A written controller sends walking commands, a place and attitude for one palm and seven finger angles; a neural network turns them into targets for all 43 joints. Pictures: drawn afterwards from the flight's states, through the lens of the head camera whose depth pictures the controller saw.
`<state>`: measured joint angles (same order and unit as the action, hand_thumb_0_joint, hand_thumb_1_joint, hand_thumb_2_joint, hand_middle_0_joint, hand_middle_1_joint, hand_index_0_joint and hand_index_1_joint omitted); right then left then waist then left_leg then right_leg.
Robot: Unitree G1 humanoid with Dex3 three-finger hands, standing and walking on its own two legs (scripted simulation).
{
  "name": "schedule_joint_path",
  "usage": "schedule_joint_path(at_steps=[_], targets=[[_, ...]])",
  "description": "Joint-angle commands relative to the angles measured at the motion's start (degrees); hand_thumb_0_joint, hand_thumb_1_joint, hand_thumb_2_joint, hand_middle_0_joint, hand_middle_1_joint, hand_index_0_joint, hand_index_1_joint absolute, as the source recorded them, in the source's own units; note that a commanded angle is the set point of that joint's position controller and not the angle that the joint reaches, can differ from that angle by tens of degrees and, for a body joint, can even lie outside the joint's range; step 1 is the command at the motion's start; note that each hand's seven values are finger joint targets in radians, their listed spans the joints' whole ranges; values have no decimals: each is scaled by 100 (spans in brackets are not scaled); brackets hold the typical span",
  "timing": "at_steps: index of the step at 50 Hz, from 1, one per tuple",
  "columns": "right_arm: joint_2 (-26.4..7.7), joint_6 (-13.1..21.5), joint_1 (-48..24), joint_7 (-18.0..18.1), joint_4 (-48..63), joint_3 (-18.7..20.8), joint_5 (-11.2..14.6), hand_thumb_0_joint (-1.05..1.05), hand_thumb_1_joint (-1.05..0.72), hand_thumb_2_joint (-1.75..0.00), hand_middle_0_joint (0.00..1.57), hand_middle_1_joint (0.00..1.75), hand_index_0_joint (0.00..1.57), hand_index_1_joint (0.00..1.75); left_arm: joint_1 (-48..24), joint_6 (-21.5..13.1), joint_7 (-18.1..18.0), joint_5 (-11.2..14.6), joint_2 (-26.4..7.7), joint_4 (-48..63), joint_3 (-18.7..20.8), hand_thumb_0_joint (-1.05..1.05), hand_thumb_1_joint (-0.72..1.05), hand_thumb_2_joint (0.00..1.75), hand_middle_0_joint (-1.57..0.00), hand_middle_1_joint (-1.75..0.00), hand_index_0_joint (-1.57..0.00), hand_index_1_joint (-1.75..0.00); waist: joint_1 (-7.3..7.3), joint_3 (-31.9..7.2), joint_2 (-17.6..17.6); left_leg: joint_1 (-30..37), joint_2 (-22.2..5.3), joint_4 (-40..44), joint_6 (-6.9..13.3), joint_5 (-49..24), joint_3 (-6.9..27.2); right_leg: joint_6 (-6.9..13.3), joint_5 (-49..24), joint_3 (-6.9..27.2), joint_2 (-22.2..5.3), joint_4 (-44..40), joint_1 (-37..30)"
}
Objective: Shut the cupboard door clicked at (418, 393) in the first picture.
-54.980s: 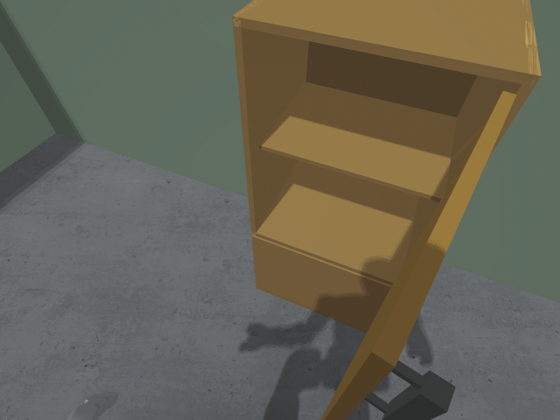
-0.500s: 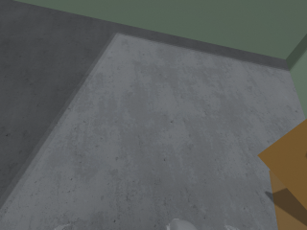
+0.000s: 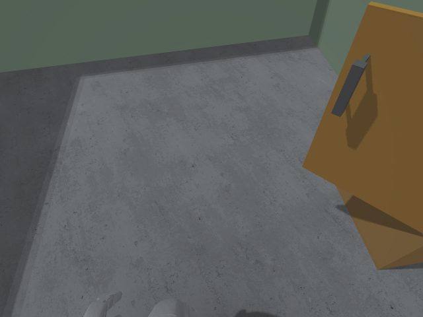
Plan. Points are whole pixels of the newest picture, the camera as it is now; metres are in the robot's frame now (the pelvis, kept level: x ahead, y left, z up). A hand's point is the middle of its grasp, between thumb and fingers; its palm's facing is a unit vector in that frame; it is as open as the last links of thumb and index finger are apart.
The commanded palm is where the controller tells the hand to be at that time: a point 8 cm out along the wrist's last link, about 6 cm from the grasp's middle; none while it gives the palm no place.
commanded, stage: turn to face it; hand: left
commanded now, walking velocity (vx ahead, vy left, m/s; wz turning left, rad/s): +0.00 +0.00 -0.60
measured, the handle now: (351, 85) +0.62 -0.33 +0.05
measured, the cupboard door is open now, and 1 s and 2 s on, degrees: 42 42 42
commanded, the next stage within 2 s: take the last steps up to it in 1.14 s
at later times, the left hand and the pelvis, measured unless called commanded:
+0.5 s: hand out of the picture +0.13 +0.24 -0.17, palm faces -0.21 -0.96 -0.20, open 7.4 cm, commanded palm none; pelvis +0.01 +0.04 +0.01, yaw -17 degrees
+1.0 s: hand (170, 289) +0.19 +0.11 -0.15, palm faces -0.51 -0.82 -0.25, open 7.4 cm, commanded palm none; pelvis +0.01 +0.00 +0.01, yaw -31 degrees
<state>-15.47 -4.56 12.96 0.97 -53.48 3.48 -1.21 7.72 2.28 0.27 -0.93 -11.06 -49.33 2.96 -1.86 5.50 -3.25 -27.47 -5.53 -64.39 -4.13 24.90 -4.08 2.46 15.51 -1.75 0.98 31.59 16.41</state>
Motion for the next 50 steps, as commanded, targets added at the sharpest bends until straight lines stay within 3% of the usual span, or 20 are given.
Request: schedule_joint_path(at_steps=[1, 10, 12, 14, 15, 16, 17, 18, 19, 22, 25, 31, 33, 35, 36, 37, 38, 40, 43, 50], targets=[[-380, 181, -1, -34, 506, 106, -2, 0, -90, -90, 20, 30, 20, 30, 36, -133, -85, -19, -1182, 361, 292, 0, 90, 90, -20, -30, -20, -30, 112, -697, 984, -329, -5, 73, -86, -594, 332, 635, -1198, 1483, -1207, -1391, -453], [-275, 287, -481, 57, 775, 66, 74, 0, -90, -90, 20, 30, 20, 30, 526, -110, -68, -69, -1307, 195, 390, 0, 90, 90, -20, -30, -20, -30, 355, -911, 1202, 28, 283, 1710, -45, 34, 428, 933, -2033, 2447, -1326, -1028, -780], [-237, 329, -268, 79, 736, 65, 113, 0, -90, -90, 20, 30, 20, 30, 376, -80, -77, -74, -1332, 207, 411, 0, 90, 90, -20, -30, -20, -30, 238, -996, 1213, 570, 391, 2563, 23, -55, 447, 819, -2281, 2581, -1248, -806, -563], [-319, 403, 210, 121, 578, 59, 124, 0, -90, -90, 20, 30, 20, 30, 145, -39, -67, -8, -1210, 255, 385, 0, 90, 90, -20, -30, -20, -30, -25, -1172, 1067, 1889, 366, 3957, 79, -1111, 392, 360, -1815, 2333, -834, -395, 214], [-673, 473, 331, 147, 539, 109, 83, 0, -90, -90, 20, 30, 20, 30, 181, -24, -41, 50, -945, 322, 320, 0, 90, 90, -20, -30, -20, -30, -77, -1332, 75, 2663, -447, 4689, 307, -1169, 1121, 16, -786, 1739, -196, 254, 944], [-1158, 470, 305, 148, 625, 205, 32, 0, -90, -90, 20, 30, 20, 30, 285, -46, 27, 80, -711, 380, 259, 0, 90, 90, -20, -30, -20, -30, -32, -1278, -1424, 2947, -1796, 4863, 834, -2068, 2339, -310, 1489, 804, 380, 1539, 1773], [-1170, 429, 313, 174, 694, 172, -34, 0, -90, -90, 20, 30, 20, 30, 139, -21, 32, -3, -874, 410, 288, 0, 90, 90, -20, -30, -20, -30, -109, -1020, -1086, 2435, -2236, 4755, 1302, -2686, 2342, -374, 1926, 575, 134, 2616, 1764], [-941, 440, 94, 194, 748, 107, -66, 0, -90, -90, 20, 30, 20, 30, 214, 1, 72, -47, -929, 358, 335, 0, 90, 90, -20, -30, -20, -30, 50, -896, -561, 2190, -2016, 4671, 1376, -3237, 1885, -433, 1604, 586, 7, 3174, 1728], [-792, 479, -118, 215, 763, 73, -69, 0, -90, -90, 20, 30, 20, 30, 289, 24, 100, -73, -897, 236, 370, 0, 90, 90, -20, -30, -20, -30, 177, -867, -814, 2242, -1726, 4481, 1290, -3983, 1547, -514, 1448, 528, -31, 3493, 1842], [-678, 474, -132, 216, 802, 44, -67, 0, -90, -90, 20, 30, 20, 30, 212, 69, 182, -33, -776, 203, 330, 0, 90, 90, -20, -30, -20, -30, 157, -716, -633, 2403, -1311, 4186, 1131, -4502, 602, -582, 1155, 279, -149, 3496, 1845], [-709, 462, 138, 200, 666, 83, -52, 0, -90, -90, 20, 30, 20, 30, 56, 99, 206, -18, -664, 250, 304, 0, 90, 90, -20, -30, -20, -30, 72, -782, -723, 2706, -1299, 4138, 1105, -4340, 303, -599, 924, 98, -213, 3057, 1818], [-838, 418, 213, 104, 541, 168, -74, 0, -90, -90, 20, 30, 20, 30, -239, 76, 233, -40, -617, 351, 252, 0, 90, 90, -20, -30, -20, -30, -38, -580, -1005, 2146, -1446, 4056, 1066, -3601, -33, -465, 860, -308, -196, 1567, 892], [-928, 410, 108, 84, 515, 196, -70, 0, -90, -90, 20, 30, 20, 30, -94, 38, 224, -37, -635, 316, 248, 0, 90, 90, -20, -30, -20, -30, 54, -673, -957, 2018, -1493, 3800, 959, -3416, -124, -370, 614, -382, -141, 931, 433], [-939, 405, -10, 50, 526, 216, -14, 0, -90, -90, 20, 30, 20, 30, 483, -43, 188, -51, -820, 138, 287, 0, 90, 90, -20, -30, -20, -30, 398, -968, -423, 1612, -1231, 2847, 589, -3094, -448, -229, -610, -370, -120, -406, -691], [-646, 395, 49, -3, 613, 165, 58, 0, -90, -90, 20, 30, 20, 30, 981, -131, 116, -96, -1382, 10, 367, 0, 90, 90, -20, -30, -20, -30, 617, -1341, 796, 638, -734, 1650, 252, -1914, -781, 109, -1658, 813, -1075, -902, -1885], [-264, 385, -385, 0, 908, 32, 58, 0, -90, -90, 20, 30, 20, 30, 1353, -179, 15, -67, -1874, -127, 471, 0, 90, 90, -20, -30, -20, -30, 814, -1188, 2145, -744, 160, 330, 0, 1280, -642, 784, -4157, 2536, -2247, -907, -2153], [-421, 283, -367, 65, 866, 15, 79, 0, -90, -90, 20, 30, 20, 30, 1391, -167, -60, 11, -1855, -164, 431, 0, 90, 90, -20, -30, -20, -30, 742, -1207, 1833, -738, 18, -272, 49, 1282, 224, 1139, -3915, 2449, -2473, -1021, -1718], [-390, 255, -316, 76, 704, 43, 62, 0, -90, -90, 20, 30, 20, 30, 583, -136, -146, -23, -1479, 62, 387, 0, 90, 90, -20, -30, -20, -30, 449, -832, 1907, -1022, -104, -580, 36, 596, 465, 1046, -2316, 2256, -1974, -1256, -1259], [-342, 230, 15, -10, 444, 18, 18, 0, -90, -90, 20, 30, 20, 30, 38, -150, -138, -24, -1169, 237, 245, 0, 90, 90, -20, -30, -20, -30, 108, -897, 1252, -368, -71, -156, -37, -210, 300, 742, -2233, 1231, -1396, -1140, -669], [-172, 258, -47, -1, 410, -14, 39, 0, -90, -90, 20, 30, 20, 30, 351, -157, -101, -69, -1213, 49, 267, 0, 90, 90, -20, -30, -20, -30, 252, -829, 1091, 53, 198, 1364, -19, -172, 149, 875, -1807, 1550, -1374, -1210, -684]])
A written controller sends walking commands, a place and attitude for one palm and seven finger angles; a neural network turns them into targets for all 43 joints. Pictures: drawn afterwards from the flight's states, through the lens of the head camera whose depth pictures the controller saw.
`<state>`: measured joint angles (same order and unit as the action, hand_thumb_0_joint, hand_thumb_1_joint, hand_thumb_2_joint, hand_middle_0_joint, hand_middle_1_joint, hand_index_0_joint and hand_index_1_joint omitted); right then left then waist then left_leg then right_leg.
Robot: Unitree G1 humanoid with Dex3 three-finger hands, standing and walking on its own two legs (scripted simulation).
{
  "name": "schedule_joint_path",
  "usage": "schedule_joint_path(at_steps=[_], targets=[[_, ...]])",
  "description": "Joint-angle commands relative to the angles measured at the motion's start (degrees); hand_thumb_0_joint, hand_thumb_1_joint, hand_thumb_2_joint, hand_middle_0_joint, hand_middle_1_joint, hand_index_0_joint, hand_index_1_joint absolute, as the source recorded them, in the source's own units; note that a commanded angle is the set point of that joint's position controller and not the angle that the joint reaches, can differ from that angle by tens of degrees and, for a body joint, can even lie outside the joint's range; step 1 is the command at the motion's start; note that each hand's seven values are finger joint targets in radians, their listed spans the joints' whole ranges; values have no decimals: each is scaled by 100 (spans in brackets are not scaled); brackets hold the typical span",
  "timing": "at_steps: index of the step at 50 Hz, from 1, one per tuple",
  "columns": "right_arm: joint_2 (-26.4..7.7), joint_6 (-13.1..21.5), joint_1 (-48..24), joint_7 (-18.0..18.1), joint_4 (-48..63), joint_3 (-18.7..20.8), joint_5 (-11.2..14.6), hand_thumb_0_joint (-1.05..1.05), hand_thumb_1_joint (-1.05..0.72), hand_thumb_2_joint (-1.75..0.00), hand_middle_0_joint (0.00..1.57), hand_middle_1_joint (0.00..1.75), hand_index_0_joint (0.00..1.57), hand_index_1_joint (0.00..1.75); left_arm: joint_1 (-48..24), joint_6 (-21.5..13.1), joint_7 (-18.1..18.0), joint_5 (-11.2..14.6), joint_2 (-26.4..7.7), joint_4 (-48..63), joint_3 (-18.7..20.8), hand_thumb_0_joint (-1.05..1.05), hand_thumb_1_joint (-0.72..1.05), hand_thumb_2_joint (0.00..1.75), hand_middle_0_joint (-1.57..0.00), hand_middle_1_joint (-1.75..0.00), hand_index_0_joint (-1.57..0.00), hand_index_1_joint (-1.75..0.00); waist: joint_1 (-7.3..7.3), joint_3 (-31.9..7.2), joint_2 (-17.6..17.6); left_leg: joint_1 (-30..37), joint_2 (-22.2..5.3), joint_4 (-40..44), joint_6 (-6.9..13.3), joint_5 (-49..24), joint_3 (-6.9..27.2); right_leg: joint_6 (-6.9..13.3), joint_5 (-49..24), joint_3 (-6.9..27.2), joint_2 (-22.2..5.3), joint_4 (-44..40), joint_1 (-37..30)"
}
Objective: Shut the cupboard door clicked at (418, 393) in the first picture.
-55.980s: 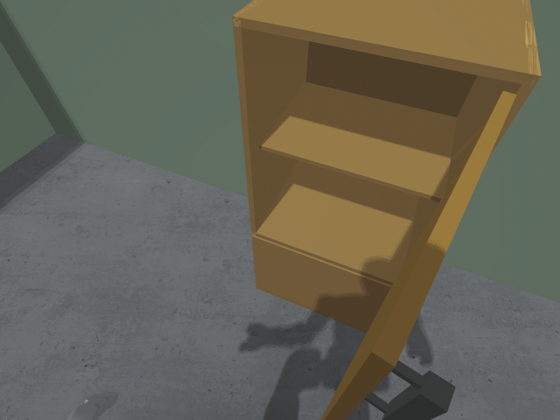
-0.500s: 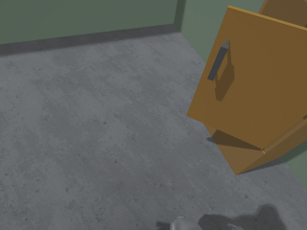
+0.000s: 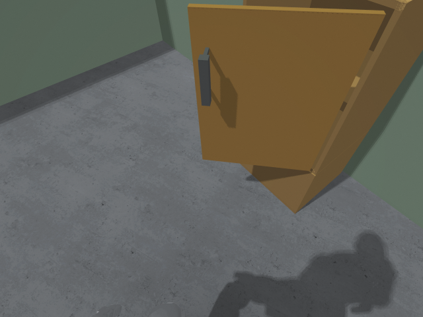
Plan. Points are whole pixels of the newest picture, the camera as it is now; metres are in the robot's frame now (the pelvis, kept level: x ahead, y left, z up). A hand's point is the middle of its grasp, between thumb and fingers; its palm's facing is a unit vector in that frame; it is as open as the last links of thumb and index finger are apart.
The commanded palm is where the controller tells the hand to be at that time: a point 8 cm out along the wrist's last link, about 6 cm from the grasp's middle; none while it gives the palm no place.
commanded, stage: turn to face it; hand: left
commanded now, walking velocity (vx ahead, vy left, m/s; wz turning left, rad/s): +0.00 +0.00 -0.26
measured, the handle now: (206, 77) +0.70 +0.04 +0.04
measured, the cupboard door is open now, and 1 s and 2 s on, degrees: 42 42 42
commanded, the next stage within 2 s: take the last steps up to it in 0.14 s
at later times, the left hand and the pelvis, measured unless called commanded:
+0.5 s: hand out of the picture +0.12 +0.19 -0.16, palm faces -0.16 -0.96 -0.21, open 7.4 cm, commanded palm none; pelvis +0.03 +0.01 +0.00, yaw -10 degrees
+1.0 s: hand (161, 310) +0.16 +0.13 -0.20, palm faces -0.14 -0.98 -0.11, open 7.4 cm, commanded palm none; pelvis +0.17 -0.03 -0.01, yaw -11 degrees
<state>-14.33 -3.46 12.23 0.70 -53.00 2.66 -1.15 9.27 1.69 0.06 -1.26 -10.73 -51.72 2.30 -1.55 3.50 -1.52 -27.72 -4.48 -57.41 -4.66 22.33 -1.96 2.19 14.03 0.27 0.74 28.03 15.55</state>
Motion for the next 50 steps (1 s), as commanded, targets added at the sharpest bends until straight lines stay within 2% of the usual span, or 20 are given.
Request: schedule_joint_path(at_steps=[1, 4, 6, 8, 9, 13, 20, 24, 25, 26, 27, 28, 29, 34, 40, 43, 44, 46, 47, 50], targets=[[-255, 166, -18, 31, 381, 73, 43, 0, -90, -90, 20, 30, 20, 30, 232, -101, -82, -53, -1228, 236, 346, 0, 90, 90, -20, -30, -20, -30, 240, -582, 980, 147, 126, 914, 51, 164, -64, 917, -1755, 1431, -1371, -819, -606], [-204, 231, 252, 87, 263, 44, 60, 0, -90, -90, 20, 30, 20, 30, 144, -77, -96, -22, -1195, 195, 360, 0, 90, 90, -20, -30, -20, -30, 117, -663, 1004, 839, 227, 2080, 116, -270, -57, 791, -2041, 1542, -1273, -501, -442], [-317, 323, 681, 112, 83, 42, 68, 0, -90, -90, 20, 30, 20, 30, 23, -52, -97, 35, -971, 187, 314, 0, 90, 90, -20, -30, -20, -30, -73, -753, 543, 1978, 51, 3417, 198, -1306, 105, 365, -1434, 1288, -886, -1, 203], [-1027, 383, 687, 168, 151, 138, -34, 0, -90, -90, 20, 30, 20, 30, 323, -16, -58, 96, -525, 263, 219, 0, 90, 90, -20, -30, -20, -30, 37, -780, -1533, 2380, -1812, 3952, 1103, -3022, 1838, -213, 1423, 131, 130, 1583, 1134], [-974, 331, 623, 192, 201, 108, -77, 0, -90, -90, 20, 30, 20, 30, 187, 17, -59, 58, -655, 267, 247, 0, 90, 90, -20, -30, -20, -30, -35, -575, -1092, 1768, -1960, 4033, 1435, -2734, 1769, -207, 1899, 294, 77, 2451, 918], [-593, 379, 293, 244, 202, 8, -108, 0, -90, -90, 20, 30, 20, 30, 159, 76, 33, 16, -550, 74, 284, 0, 90, 90, -20, -30, -20, -30, 136, -350, -906, 1854, -1433, 3836, 1360, -3579, 872, -336, 1379, 241, -158, 3051, 1220], [-814, 398, 805, 164, -153, 190, -139, 0, -90, -90, 20, 30, 20, 30, -258, -5, 231, -36, -367, 94, 194, 0, 90, 90, -20, -30, -20, -30, -213, -287, -835, 2193, -1505, 4202, 1255, -642, 741, -253, 1205, -362, -175, 1570, 1064], [-831, 398, 542, 112, -246, 206, -93, 0, -90, -90, 20, 30, 20, 30, 460, -80, 269, -48, -432, -230, 238, 0, 90, 90, -20, -30, -20, -30, 183, -262, -475, 1234, -1158, 3671, 937, 205, 308, -161, 261, -653, 56, -121, -582], [-692, 415, 463, 89, -235, 176, -63, 0, -90, -90, 20, 30, 20, 30, 863, -137, 236, -47, -587, -392, 284, 0, 90, 90, -20, -30, -20, -30, 368, -349, 27, 775, -804, 3105, 750, 347, -39, -58, 273, -353, -124, -605, -1260], [-295, 435, 397, 50, -106, 88, 14, 0, -90, -90, 20, 30, 20, 30, 1277, -212, 155, -76, -1023, -528, 357, 0, 90, 90, -20, -30, -20, -30, 554, -385, 1268, -365, -204, 1929, 491, 796, -676, 377, 1197, 1116, -1139, -1262, -2131], [-194, 431, -122, 12, 178, 15, -6, 0, -90, -90, 20, 30, 20, 30, 1586, -215, 77, -39, -1400, -627, 429, 0, 90, 90, -20, -30, -20, -30, 806, -133, 2031, -1200, 143, 660, 372, 1509, -645, 979, 1648, 2526, -2085, -1879, -2054], [-346, 416, -373, -14, 225, 57, -31, 0, -90, -90, 20, 30, 20, 30, 1560, -208, 36, -2, -1339, -607, 377, 0, 90, 90, -20, -30, -20, -30, 770, 147, 1327, -1369, 42, -47, 411, 1191, -169, 1198, 1887, 2476, -2198, -2048, -1606], [-346, 396, -216, -11, 85, 101, -40, 0, -90, -90, 20, 30, 20, 30, 1229, -261, -6, -6, -1110, -585, 341, 0, 90, 90, -20, -30, -20, -30, 524, 364, 1598, -1367, -116, -308, 415, 726, 28, 1137, 1968, 2315, -1946, -2089, -1256], [-10, 385, 228, -118, -240, 42, -68, 0, -90, -90, 20, 30, 20, 30, 824, -457, -40, 16, -598, -600, 137, 0, 90, 90, -20, -30, -20, -30, 62, 256, 649, -622, -178, 46, 268, -399, -199, 904, -692, 590, -1394, -1748, -826], [154, 495, 15, -118, -140, -36, -15, 0, -90, -90, 20, 30, 20, 30, 1120, -510, -82, -5, -670, -937, 120, 0, 90, 90, -20, -30, -20, -30, 147, -43, 635, -161, -1, 1709, 354, -553, -450, 884, -2259, 391, -1406, -1254, -1523], [62, 596, 662, -51, -416, -27, -32, 0, -90, -90, 20, 30, 20, 30, 970, -480, -86, 54, -623, -1021, 116, 0, 90, 90, -20, -30, -20, -30, -184, -254, 600, 1284, 313, 2778, 454, -1428, -658, 567, -2727, 10, -1036, -295, -1107], [-178, 657, 1215, -6, -601, 14, -62, 0, -90, -90, 20, 30, 20, 30, 1090, -475, -87, 75, -457, -1027, 93, 0, 90, 90, -20, -30, -20, -30, -347, -652, 117, 2354, 71, 3033, 569, -2138, -255, 366, -2483, -85, -801, 658, -633], [-996, 616, 2118, 114, -778, 169, -104, 0, -90, -90, 20, 30, 20, 30, 1219, -431, -72, 108, -183, -801, -15, 0, 90, 90, -20, -30, -20, -30, -529, -1127, -1581, 3629, -2117, 3733, 1715, -3243, 2432, 37, 2124, -462, 135, 3360, 1225], [-871, 551, 1805, 137, -696, 128, -85, 0, -90, -90, 20, 30, 20, 30, 984, -381, -96, 38, -310, -735, 30, 0, 90, 90, -20, -30, -20, -30, -426, -745, -969, 2979, -2153, 4006, 1817, -2468, 2319, 97, 2146, -23, -93, 3862, 1375], [-298, 587, 964, 161, -461, -9, -70, 0, -90, -90, 20, 30, 20, 30, 635, -296, -3, -14, -151, -738, 88, 0, 90, 90, -20, -30, -20, -30, -112, 79, -567, 1554, -1675, 4498, 1495, -1379, 1563, -51, 1172, 121, -546, 3793, 1415]])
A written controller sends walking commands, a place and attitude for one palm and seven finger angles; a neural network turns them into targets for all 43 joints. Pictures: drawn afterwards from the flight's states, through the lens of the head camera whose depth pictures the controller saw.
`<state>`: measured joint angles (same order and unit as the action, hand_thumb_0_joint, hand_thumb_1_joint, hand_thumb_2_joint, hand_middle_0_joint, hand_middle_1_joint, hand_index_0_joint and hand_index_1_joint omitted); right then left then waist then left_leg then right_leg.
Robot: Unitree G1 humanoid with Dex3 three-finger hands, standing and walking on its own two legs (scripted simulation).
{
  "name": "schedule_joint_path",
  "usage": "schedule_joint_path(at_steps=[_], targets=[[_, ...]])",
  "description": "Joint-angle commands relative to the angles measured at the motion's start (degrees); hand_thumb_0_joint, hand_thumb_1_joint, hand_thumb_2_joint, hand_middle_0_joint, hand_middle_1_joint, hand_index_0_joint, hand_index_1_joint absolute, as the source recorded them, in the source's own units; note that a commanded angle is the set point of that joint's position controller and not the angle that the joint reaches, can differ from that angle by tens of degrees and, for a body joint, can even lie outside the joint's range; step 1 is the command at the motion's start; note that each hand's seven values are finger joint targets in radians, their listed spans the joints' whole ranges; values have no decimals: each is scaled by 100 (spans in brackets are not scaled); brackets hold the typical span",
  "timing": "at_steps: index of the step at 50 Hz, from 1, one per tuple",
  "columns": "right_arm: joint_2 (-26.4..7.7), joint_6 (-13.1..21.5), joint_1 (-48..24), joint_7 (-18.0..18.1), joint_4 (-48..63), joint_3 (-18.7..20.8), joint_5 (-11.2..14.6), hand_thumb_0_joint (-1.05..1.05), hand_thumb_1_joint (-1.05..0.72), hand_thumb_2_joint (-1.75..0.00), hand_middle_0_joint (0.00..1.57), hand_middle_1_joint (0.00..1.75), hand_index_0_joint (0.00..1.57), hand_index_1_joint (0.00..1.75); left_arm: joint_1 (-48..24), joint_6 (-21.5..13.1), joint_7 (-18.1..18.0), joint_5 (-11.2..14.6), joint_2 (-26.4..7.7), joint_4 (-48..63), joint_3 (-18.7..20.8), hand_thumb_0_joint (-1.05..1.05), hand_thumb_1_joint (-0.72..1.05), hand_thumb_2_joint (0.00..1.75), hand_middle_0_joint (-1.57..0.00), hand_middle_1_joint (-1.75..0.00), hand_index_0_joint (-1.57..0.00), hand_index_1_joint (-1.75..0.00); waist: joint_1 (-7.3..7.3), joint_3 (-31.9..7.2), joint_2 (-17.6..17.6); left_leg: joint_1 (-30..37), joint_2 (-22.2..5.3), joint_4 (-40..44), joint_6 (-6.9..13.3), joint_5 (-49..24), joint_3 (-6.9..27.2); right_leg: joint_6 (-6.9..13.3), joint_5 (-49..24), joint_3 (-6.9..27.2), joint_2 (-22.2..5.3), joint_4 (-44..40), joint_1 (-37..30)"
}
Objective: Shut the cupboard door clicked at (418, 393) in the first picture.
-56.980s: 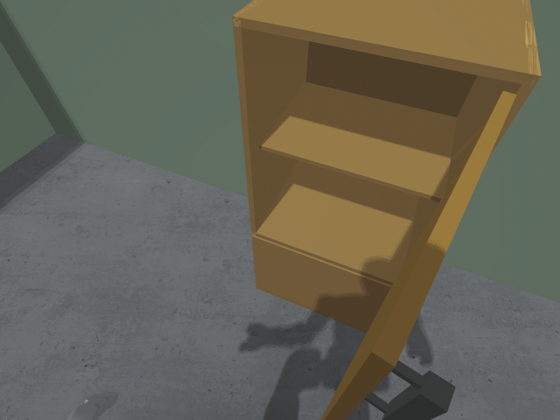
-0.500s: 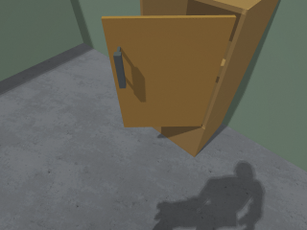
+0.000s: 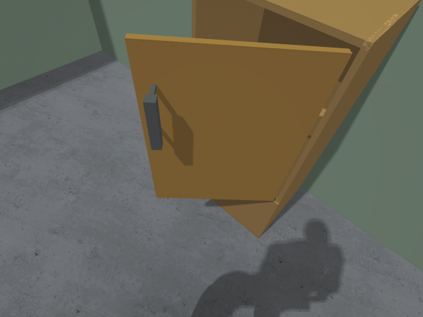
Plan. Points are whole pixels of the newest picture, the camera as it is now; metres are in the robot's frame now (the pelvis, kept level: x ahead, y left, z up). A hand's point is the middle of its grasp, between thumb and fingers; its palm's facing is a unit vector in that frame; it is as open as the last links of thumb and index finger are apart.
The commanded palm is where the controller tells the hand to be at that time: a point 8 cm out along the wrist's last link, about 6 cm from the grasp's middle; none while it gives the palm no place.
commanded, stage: come to a stop and stand still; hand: left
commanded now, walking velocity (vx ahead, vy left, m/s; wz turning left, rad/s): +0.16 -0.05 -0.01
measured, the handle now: (155, 118) +0.51 +0.16 +0.06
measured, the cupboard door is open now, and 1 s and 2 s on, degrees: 42 42 42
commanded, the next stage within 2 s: look again from close up in 1.44 s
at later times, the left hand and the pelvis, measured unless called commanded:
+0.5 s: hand (142, 312) +0.15 +0.15 -0.16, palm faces +0.04 -0.98 -0.19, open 7.3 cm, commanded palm none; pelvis +0.07 -0.03 +0.01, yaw +2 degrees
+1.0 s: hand out of the picture +0.07 +0.18 -0.16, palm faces +0.03 -0.97 -0.23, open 7.4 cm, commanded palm none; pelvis +0.04 +0.00 +0.01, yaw +0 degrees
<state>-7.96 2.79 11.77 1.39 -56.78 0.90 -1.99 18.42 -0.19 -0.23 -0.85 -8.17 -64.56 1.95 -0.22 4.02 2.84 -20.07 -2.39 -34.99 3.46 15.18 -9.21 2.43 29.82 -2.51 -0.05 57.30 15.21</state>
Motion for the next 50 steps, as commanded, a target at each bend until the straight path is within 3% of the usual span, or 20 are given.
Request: schedule_joint_path(at_steps=[1, 7, 10, 12, 13, 14, 17, 21, 24, 26, 27, 28, 29, 30, 34, 41, 44, 46, 47, 50], targets=[[-849, -7, 862, 96, -69, 156, 9, 0, -90, -90, 20, 30, 20, 30, -183, -84, 52, -66, -340, 546, 113, 0, 90, 90, -20, -30, -20, -30, -125, 51, -843, 701, -1762, 2253, 611, -773, 1951, -108, -538, 309, -483, 544, 1311], [-883, -93, 418, 121, -80, 116, 45, 0, -90, -90, 20, 30, 20, 30, -125, 69, -16, -19, -147, 509, 33, 0, 90, 90, -20, -30, -20, -30, 82, -444, -812, 547, -1331, 1668, 457, -2452, 924, -346, -1382, -37, -285, -1754, 50], [-925, -214, 281, 97, -143, 200, 119, 0, -90, -90, 20, 30, 20, 30, 97, 71, -45, -40, -487, 483, 101, 0, 90, 90, -20, -30, -20, -30, 242, -532, -728, 551, -999, 1113, 103, -1760, 711, -370, -2470, -60, -236, -2931, -485], [-654, -274, 440, 34, -131, 205, 168, 0, -90, -90, 20, 30, 20, 30, 20, 1, -96, -96, -963, 567, 150, 0, 90, 90, -20, -30, -20, -30, 172, -336, 111, 170, -336, 636, -303, -408, 434, -50, -4094, 962, -944, -3238, -533], [-551, -345, 661, -5, -155, 208, 193, 0, -90, -90, 20, 30, 20, 30, -189, 6, -101, -91, -1189, 614, 161, 0, 90, 90, -20, -30, -20, -30, 12, -274, 427, 185, -48, 460, -410, 397, 310, 280, -4368, 1243, -1465, -3348, -332], [-484, -422, 855, -20, -218, 226, 189, 0, -90, -90, 20, 30, 20, 30, -389, 42, -97, -76, -1311, 682, 152, 0, 90, 90, -20, -30, -20, -30, -102, -270, 317, 518, 59, 206, -428, 673, 346, 437, -3991, 1293, -1740, -3518, 19], [-586, -512, 771, 16, -186, 261, 150, 0, -90, -90, 20, 30, 20, 30, -497, 22, -162, -61, -1247, 723, 191, 0, 90, 90, -20, -30, -20, -30, 20, -498, 1177, 271, 83, -695, -484, 1267, 477, 728, -5524, 1436, -1828, -3520, -427], [-671, -510, 460, 40, -4, 289, 196, 0, -90, -90, 20, 30, 20, 30, -433, 71, -269, -103, -1308, 777, 311, 0, 90, 90, -20, -30, -20, -30, 239, -928, 945, -388, 190, -1520, -535, 1737, 841, 1065, -6858, 1421, -2056, -3178, -1412], [-586, -483, 484, 17, 55, 256, 197, 0, -90, -90, 20, 30, 20, 30, -645, 103, -270, -118, -1324, 913, 352, 0, 90, 90, -20, -30, -20, -30, 127, -1159, 680, -96, 199, -634, -579, 1221, 810, 869, -6310, 1176, -1859, -3015, -1383], [-551, -439, 805, -4, -52, 245, 181, 0, -90, -90, 20, 30, 20, 30, -855, 130, -253, -81, -1236, 940, 332, 0, 90, 90, -20, -30, -20, -30, -69, -1211, 677, 728, 191, 816, -569, -72, 675, 480, -5095, 872, -1532, -2750, -967], [-691, -385, 927, -6, -84, 240, 145, 0, -90, -90, 20, 30, 20, 30, -854, 152, -239, -24, -1078, 995, 294, 0, 90, 90, -20, -30, -20, -30, -117, -1209, 266, 1298, -55, 1372, -524, -885, 761, 197, -4020, 646, -1236, -2507, -467], [-1079, -328, 737, 4, 50, 297, 84, 0, -90, -90, 20, 30, 20, 30, -737, 204, -215, 13, -760, 1078, 235, 0, 90, 90, -20, -30, -20, -30, -22, -1083, -1063, 1452, -953, 1734, -214, -1867, 1805, -177, -2075, 203, -572, -2068, 283], [-1313, -359, 442, 39, 174, 349, 40, 0, -90, -90, 20, 30, 20, 30, -851, 262, -217, 17, -618, 1103, 181, 0, 90, 90, -20, -30, -20, -30, -31, -721, -1759, 880, -1602, 1900, 283, -2775, 2222, -352, -121, 105, -211, -1467, 474], [-1286, -376, 234, 54, 244, 293, 10, 0, -90, -90, 20, 30, 20, 30, -907, 308, -217, -7, -678, 1100, 204, 0, 90, 90, -20, -30, -20, -30, -20, -528, -1430, 402, -1629, 1883, 592, -2428, 2032, -285, 80, 409, -163, -816, 287], [-1006, -284, 157, 191, 213, 173, 44, 0, -90, -90, 20, 30, 20, 30, -738, 348, -170, -18, -699, 887, 212, 0, 90, 90, -20, -30, -20, -30, 105, -318, -1124, 1088, -1181, 1540, 473, -3894, 1526, -330, -441, 680, -115, -155, 851], [-1031, -245, 514, 157, -59, 229, 107, 0, -90, -90, 20, 30, 20, 30, -709, 182, -153, 6, -612, 816, 49, 0, 90, 90, -20, -30, -20, -30, -93, -802, -995, 2279, -1183, 1240, 565, -4510, 1504, -346, -737, 226, -143, -2356, 247], [-964, -227, 417, 130, -109, 229, 183, 0, -90, -90, 20, 30, 20, 30, -194, 86, -189, 4, -671, 563, 40, 0, 90, 90, -20, -30, -20, -30, 75, -1016, -554, 1914, -803, 971, 126, -3564, 1380, -242, -2577, 402, -267, -3736, -756], [-673, -228, 379, 82, -108, 168, 228, 0, -90, -90, 20, 30, 20, 30, -263, -6, -219, -14, -854, 489, 33, 0, 90, 90, -20, -30, -20, -30, -58, -722, 11, 1204, -394, 1131, -228, -1816, 1105, 54, -3870, 965, -904, -3612, -1001], [-681, -242, 393, 56, -156, 141, 208, 0, -90, -90, 20, 30, 20, 30, -371, -2, -206, 0, -882, 496, 1, 0, 90, 90, -20, -30, -20, -30, -94, -489, 5, 1241, -284, 1343, -275, -1390, 1072, 98, -3644, 914, -971, -3568, -734], [-772, -225, 485, 59, -356, 121, 157, 0, -90, -90, 20, 30, 20, 30, -269, -41, -220, 27, -682, 398, -64, 0, 90, 90, -20, -30, -20, -30, -69, -558, 469, 1587, -380, 1415, -212, -1782, 1062, -28, -3386, 764, -676, -3593, -643]])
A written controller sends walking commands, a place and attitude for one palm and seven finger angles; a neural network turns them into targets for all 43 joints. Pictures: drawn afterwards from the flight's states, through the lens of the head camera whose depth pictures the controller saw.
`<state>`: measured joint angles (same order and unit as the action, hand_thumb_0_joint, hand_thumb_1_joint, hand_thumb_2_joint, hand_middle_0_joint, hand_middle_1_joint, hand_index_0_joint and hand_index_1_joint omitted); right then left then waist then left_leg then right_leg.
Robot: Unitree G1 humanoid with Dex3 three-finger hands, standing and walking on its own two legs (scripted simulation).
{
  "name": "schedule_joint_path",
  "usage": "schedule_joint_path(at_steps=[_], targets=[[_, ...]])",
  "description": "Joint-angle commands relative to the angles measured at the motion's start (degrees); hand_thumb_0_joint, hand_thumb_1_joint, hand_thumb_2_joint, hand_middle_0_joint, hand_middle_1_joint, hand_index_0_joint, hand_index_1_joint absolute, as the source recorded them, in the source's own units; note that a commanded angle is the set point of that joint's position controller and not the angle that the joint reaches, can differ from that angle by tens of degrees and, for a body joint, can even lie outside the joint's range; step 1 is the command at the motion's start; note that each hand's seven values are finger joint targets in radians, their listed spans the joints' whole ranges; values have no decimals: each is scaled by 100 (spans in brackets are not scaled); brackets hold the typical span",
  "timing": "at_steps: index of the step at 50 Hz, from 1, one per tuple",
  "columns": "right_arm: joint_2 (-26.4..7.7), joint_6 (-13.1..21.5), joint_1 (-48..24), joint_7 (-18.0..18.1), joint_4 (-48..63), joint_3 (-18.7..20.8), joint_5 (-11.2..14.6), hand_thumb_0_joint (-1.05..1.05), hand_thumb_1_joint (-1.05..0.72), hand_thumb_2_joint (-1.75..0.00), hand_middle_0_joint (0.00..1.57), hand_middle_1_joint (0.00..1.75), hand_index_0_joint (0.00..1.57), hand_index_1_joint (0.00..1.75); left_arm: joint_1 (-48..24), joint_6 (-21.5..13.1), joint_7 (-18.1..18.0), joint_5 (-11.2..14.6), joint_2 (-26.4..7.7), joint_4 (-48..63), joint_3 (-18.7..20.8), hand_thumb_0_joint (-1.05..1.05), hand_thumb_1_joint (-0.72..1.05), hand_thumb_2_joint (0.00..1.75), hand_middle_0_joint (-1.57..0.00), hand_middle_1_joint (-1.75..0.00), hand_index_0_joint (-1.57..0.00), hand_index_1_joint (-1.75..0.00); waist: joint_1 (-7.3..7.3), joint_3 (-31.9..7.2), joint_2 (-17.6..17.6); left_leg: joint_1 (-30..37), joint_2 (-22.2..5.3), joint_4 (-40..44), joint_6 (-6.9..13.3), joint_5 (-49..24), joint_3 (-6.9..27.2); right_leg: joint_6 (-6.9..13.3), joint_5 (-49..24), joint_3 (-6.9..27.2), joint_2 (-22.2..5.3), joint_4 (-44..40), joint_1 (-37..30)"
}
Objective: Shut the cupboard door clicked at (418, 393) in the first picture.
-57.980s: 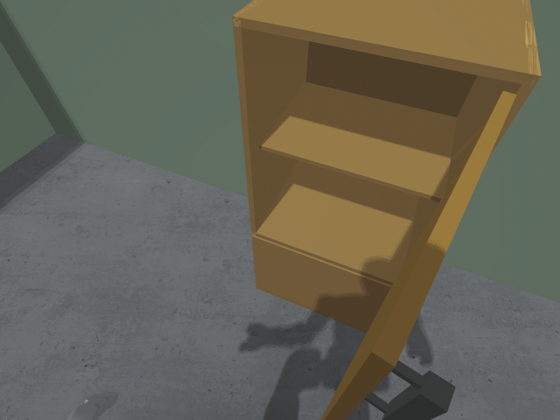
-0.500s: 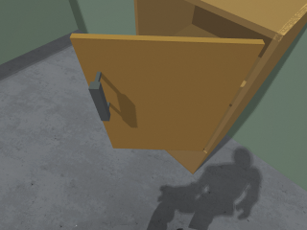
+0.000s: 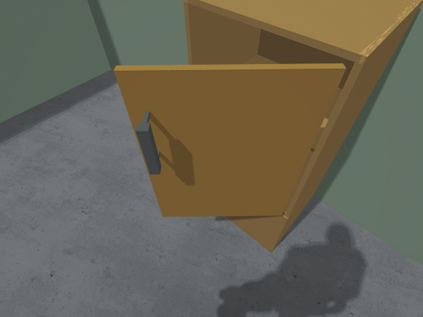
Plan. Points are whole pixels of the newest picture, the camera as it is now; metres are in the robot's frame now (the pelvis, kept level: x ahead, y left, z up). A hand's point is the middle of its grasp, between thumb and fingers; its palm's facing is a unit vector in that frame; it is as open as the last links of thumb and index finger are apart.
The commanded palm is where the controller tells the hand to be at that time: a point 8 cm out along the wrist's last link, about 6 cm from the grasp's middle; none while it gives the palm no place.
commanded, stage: come to a stop and stand still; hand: left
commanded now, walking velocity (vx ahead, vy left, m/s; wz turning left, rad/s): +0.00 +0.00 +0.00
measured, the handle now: (151, 143) +0.46 +0.17 +0.04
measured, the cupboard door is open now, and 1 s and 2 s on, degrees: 42 42 42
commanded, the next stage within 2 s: look again from close up in 0.44 s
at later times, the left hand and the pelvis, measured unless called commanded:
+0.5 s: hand out of the picture -0.04 +0.13 -0.17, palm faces +0.03 -0.99 -0.13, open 7.4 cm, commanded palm none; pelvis -0.02 -0.02 +0.01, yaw +0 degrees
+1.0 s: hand out of the picture +0.00 +0.17 -0.17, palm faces +0.01 -0.97 -0.22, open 7.4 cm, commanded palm none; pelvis -0.01 -0.01 +0.00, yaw +0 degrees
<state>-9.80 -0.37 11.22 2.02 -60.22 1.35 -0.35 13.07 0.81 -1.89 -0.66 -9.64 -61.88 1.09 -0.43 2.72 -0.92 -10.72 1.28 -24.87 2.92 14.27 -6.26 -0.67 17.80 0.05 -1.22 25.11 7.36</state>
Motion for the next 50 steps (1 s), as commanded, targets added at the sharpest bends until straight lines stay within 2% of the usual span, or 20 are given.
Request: schedule_joint_path(at_steps=[1, 6, 8, 11, 13, 16, 19, 26, 27, 28, 29, 30, 31, 32, 34, 37, 40, 41, 46, 50], targets=[[-556, 102, 536, -12, -63, 58, 2, 0, -90, -90, 20, 30, 20, 30, 293, -144, -52, 3, -507, 106, 8, 0, 90, 90, -20, -30, -20, -30, -31, -319, 792, 660, -751, 457, -135, -1574, 759, 268, -1960, 485, -535, -460, 213], [-481, 44, 570, -46, -274, -21, -12, 0, -90, -90, 20, 30, 20, 30, 337, -99, -27, 3, -472, 10, -17, 0, 90, 90, -20, -30, -20, -30, 1, 413, 399, 295, -680, 824, -162, -377, 741, 267, -557, 587, -471, -912, 547], [-447, 32, 614, -43, -333, -36, -21, 0, -90, -90, 20, 30, 20, 30, 388, -94, -18, 18, -472, -33, -25, 0, 90, 90, -20, -30, -20, -30, 6, 476, 195, 228, -644, 875, -185, -198, 738, 280, -404, 630, -465, -966, 588], [-392, 23, 730, -35, -387, -42, -21, 0, -90, -90, 20, 30, 20, 30, 471, -98, -14, 12, -449, -66, -22, 0, 90, 90, -20, -30, -20, -30, 9, 470, 199, 211, -646, 864, -185, -139, 710, 286, -315, 635, -445, -1042, 568], [-385, 45, 805, -22, -406, -51, -29, 0, -90, -90, 20, 30, 20, 30, 493, -115, -9, 32, -430, -98, -28, 0, 90, 90, -20, -30, -20, -30, 3, 267, 90, 270, -658, 845, -192, -276, 712, 299, -473, 652, -457, -1001, 470], [-363, 49, 877, -14, -434, -51, -19, 0, -90, -90, 20, 30, 20, 30, 546, -129, -14, 29, -389, -138, -37, 0, 90, 90, -20, -30, -20, -30, 3, 250, 252, 293, -682, 807, -190, -301, 707, 303, -458, 631, -440, -1024, 466], [-353, 78, 948, 3, -473, -65, -20, 0, -90, -90, 20, 30, 20, 30, 621, -149, -19, 48, -328, -174, -44, 0, 90, 90, -20, -30, -20, -30, -2, 117, 199, 342, -699, 769, -192, -508, 720, 318, -686, 632, -455, -957, 407], [-272, 91, 1028, 32, -509, -62, -9, 0, -90, -90, 20, 30, 20, 30, 766, -150, -45, 29, -187, -250, -49, 0, 90, 90, -20, -30, -20, -30, 6, 207, 146, 333, -739, 746, -172, -613, 720, 317, -820, 583, -413, -905, 448], [-451, 264, 375, -78, -98, -109, 2, 0, -90, -90, 20, 30, 20, 30, 1061, -396, -250, -106, -358, -301, -136, 0, 90, 90, -20, -30, -20, -30, 196, 270, -344, -178, -791, -523, -307, -1309, 529, 233, -2691, 652, -736, -650, 526], [-162, 193, 742, -95, 36, -98, -28, 0, -90, -90, 20, 30, 20, 30, 876, -406, -213, -23, -659, -28, -40, 0, 90, 90, -20, -30, -20, -30, -133, -152, -324, -59, -576, -312, -279, -71, 662, 412, -1484, 877, -857, -610, 509], [-209, 207, 903, -83, -33, -70, -56, 0, -90, -90, 20, 30, 20, 30, 683, -388, -159, -18, -545, 34, -68, 0, 90, 90, -20, -30, -20, -30, -166, -45, -573, -96, -614, -84, -215, -133, 725, 486, -686, 711, -666, -454, 658], [-247, 213, 1018, -94, -57, -82, -60, 0, -90, -90, 20, 30, 20, 30, 750, -387, -137, -10, -469, 5, -107, 0, 90, 90, -20, -30, -20, -30, -148, -150, -470, -173, -671, -87, -185, -197, 777, 481, -227, 607, -474, -390, 694], [-222, 259, 1059, -93, -15, -97, -84, 0, -90, -90, 20, 30, 20, 30, 786, -405, -133, -34, -363, 14, -110, 0, 90, 90, -20, -30, -20, -30, -103, -238, -584, -128, -719, -125, -147, -639, 805, 492, -679, 534, -426, -275, 616], [-231, 259, 1044, -77, 38, -103, -59, 0, -90, -90, 20, 30, 20, 30, 819, -388, -118, -16, -366, 17, -114, 0, 90, 90, -20, -30, -20, -30, -88, -326, -382, -74, -739, -76, -115, -653, 830, 476, -680, 528, -391, -198, 549], [-303, 255, 1030, -64, 100, -98, -49, 0, -90, -90, 20, 30, 20, 30, 782, -353, -105, -11, -284, 28, -140, 0, 90, 90, -20, -30, -20, -30, -72, -147, 232, -201, -736, -4, -71, -533, 885, 432, -508, 501, -337, -160, 651], [-376, 246, 975, -74, 106, -98, -49, 0, -90, -90, 20, 30, 20, 30, 748, -318, -92, -23, -285, 70, -157, 0, 90, 90, -20, -30, -20, -30, -53, 214, 518, -279, -713, 136, -56, -394, 884, 386, -330, 511, -328, -180, 868], [-467, 229, 917, -86, 101, -102, -49, 0, -90, -90, 20, 30, 20, 30, 757, -274, -85, -21, -343, 121, -151, 0, 90, 90, -20, -30, -20, -30, -26, 481, 437, -352, -716, 325, -38, -112, 922, 363, -48, 515, -297, -205, 1039], [-448, 241, 899, -86, 84, -109, -55, 0, -90, -90, 20, 30, 20, 30, 761, -273, -83, -35, -362, 138, -145, 0, 90, 90, -20, -30, -20, -30, -8, 520, 204, -386, -715, 387, -18, -202, 912, 373, -167, 492, -293, -178, 1003], [-502, 284, 788, -61, 49, -122, -50, 0, -90, -90, 20, 30, 20, 30, 771, -250, -72, -21, -459, 170, -111, 0, 90, 90, -20, -30, -20, -30, 70, 151, 242, -148, -743, 357, 12, -732, 845, 328, -662, 448, -329, -99, 665], [-607, 299, 730, -44, 20, -101, -45, 0, -90, -90, 20, 30, 20, 30, 699, -248, -69, -6, -576, 177, -91, 0, 90, 90, -20, -30, -20, -30, 57, -190, 204, 191, -767, 242, -3, -1243, 766, 307, -1078, 473, -367, -63, 537]])
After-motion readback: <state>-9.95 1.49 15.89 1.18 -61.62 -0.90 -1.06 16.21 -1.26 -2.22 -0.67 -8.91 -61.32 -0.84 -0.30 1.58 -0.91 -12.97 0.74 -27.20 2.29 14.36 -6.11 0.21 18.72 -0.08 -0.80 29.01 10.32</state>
